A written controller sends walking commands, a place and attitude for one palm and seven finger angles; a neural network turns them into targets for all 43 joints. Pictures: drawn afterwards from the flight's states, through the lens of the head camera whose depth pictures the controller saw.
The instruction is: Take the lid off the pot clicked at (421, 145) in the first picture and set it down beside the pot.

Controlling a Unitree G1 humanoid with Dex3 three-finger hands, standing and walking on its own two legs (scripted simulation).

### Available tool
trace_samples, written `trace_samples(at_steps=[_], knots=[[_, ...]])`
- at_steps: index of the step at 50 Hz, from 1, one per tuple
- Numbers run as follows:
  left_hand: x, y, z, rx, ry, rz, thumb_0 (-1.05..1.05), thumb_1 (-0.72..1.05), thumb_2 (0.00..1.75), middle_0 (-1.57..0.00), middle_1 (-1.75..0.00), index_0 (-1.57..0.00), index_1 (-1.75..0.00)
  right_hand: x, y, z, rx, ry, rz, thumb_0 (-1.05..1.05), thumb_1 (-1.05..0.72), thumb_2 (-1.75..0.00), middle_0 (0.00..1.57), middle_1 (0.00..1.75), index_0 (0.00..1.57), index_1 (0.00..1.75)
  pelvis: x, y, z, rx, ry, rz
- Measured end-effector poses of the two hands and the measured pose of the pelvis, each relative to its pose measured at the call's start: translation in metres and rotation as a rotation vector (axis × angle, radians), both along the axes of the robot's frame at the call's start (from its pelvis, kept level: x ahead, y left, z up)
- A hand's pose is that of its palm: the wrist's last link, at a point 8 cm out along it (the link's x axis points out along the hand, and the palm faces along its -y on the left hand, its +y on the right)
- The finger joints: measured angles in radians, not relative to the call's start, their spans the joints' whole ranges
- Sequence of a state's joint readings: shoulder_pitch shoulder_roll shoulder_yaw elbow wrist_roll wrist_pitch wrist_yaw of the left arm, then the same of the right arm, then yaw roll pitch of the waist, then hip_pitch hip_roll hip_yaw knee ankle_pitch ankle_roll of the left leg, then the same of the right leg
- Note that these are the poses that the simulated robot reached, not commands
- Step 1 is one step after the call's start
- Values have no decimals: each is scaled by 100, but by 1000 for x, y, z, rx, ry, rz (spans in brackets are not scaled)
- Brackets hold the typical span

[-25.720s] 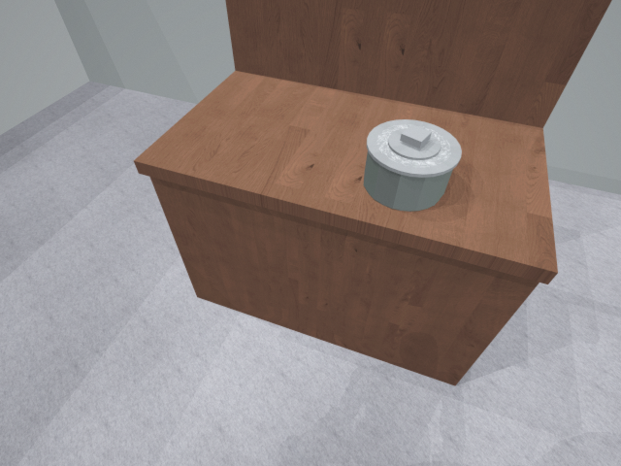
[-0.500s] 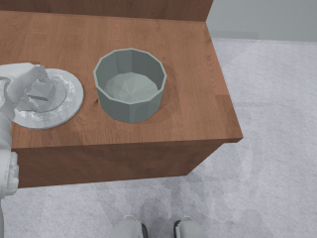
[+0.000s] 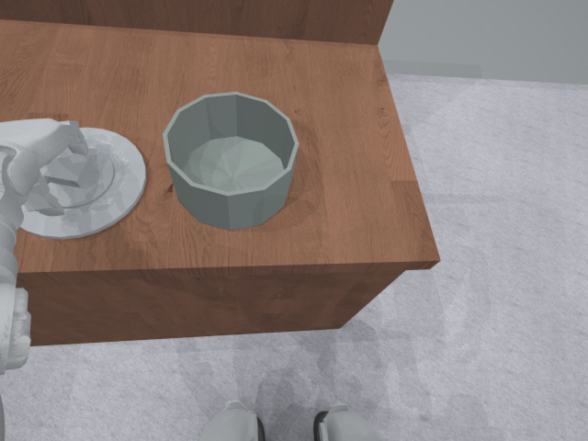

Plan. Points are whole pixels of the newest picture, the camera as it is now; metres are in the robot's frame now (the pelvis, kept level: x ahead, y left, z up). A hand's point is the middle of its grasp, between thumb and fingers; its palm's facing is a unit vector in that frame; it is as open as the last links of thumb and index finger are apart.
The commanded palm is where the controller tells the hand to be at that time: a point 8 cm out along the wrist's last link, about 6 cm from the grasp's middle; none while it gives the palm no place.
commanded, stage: raise the empty hand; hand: left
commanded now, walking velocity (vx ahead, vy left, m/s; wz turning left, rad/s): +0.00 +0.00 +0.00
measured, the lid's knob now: (69, 169) +0.50 +0.31 -0.02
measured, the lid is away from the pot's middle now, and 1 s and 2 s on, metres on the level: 0.24 0.24 0.24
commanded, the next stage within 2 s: draw the hand back to the body in 1.18 s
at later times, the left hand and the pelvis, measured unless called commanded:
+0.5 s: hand (25, 153) +0.46 +0.32 +0.07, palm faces -0.44 -0.09 -0.89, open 11.0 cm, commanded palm +0.50 +0.31 +0.13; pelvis +0.01 -0.02 +0.01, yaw +0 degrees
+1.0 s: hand out of the picture +0.46 +0.33 +0.12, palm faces -0.42 -0.11 -0.90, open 11.0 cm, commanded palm +0.49 +0.32 +0.18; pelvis +0.03 -0.02 +0.03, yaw +1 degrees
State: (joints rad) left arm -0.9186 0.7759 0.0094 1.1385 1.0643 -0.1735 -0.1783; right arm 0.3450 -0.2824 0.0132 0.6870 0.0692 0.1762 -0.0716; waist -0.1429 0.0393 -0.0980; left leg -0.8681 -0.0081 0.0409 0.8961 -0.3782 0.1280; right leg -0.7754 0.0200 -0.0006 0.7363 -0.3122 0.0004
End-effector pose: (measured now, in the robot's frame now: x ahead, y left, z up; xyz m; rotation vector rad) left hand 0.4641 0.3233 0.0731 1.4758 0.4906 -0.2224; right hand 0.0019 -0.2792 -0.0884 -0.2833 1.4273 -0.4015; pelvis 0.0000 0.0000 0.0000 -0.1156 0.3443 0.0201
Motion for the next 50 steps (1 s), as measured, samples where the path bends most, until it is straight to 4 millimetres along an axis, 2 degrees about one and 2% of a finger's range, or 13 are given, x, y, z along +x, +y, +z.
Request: trace_samples(at_steps=[13, 27, 36, 50], knots=[[-3, -1, 28, 13, 17, 28, 0, -2, 68, -38, -83, -37, -83, 3, -11, 3, 20, -13, -5, 1, -90, -90, 21, 30, 21, 30, 5, -12, 8, 18, -34, 0], [6, 0, 55, 11, 10, 19, 0, -2, 68, -38, -83, -37, -83, 16, -21, 9, 6, -35, -1, 1, -90, -90, 21, 30, 21, 30, 15, -18, 16, 32, -49, -4], [10, 1, 76, -3, -16, 22, 0, -2, 68, -38, -83, -37, -83, 29, -21, 13, 15, -53, -4, 1, -90, -90, 20, 30, 21, 30, 24, -19, 22, 37, -65, -3], [5, 11, 102, 7, -9, 47, 0, -2, 68, -38, -83, -37, -83, 54, -19, 17, 32, -110, 26, 1, -90, -90, 21, 30, 21, 30, 28, -19, 29, 44, -100, 6]])
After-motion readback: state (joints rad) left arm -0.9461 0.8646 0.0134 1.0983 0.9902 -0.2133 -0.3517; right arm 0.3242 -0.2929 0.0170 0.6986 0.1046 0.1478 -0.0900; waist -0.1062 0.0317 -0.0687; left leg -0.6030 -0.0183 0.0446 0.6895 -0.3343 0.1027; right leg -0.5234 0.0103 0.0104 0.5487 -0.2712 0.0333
